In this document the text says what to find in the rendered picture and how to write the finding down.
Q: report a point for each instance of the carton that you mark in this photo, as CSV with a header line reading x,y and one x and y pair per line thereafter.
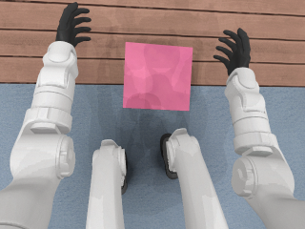
x,y
157,77

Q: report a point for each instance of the right robot upper arm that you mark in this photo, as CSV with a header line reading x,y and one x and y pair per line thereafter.
x,y
267,184

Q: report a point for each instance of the robot right thigh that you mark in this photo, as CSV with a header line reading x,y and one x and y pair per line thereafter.
x,y
201,206

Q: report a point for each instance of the right robot forearm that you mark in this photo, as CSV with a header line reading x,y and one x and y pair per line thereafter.
x,y
252,132

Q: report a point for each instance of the left robot foot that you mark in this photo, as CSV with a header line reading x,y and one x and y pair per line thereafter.
x,y
125,185

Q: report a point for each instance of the robot right hand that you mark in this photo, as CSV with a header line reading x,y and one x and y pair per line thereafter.
x,y
239,57

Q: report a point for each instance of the left robot forearm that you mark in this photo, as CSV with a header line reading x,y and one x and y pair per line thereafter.
x,y
50,110

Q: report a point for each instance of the left robot upper arm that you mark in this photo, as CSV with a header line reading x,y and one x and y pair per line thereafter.
x,y
39,162

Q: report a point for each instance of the robot left hand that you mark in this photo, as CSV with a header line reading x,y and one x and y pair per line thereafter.
x,y
67,31

